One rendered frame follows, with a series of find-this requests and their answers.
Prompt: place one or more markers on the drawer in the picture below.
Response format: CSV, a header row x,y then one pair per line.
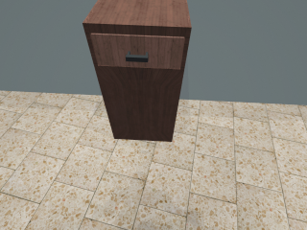
x,y
163,51

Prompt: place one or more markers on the handle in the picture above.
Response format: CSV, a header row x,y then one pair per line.
x,y
137,58

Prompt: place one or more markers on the cabinet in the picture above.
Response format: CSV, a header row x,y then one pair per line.
x,y
141,102

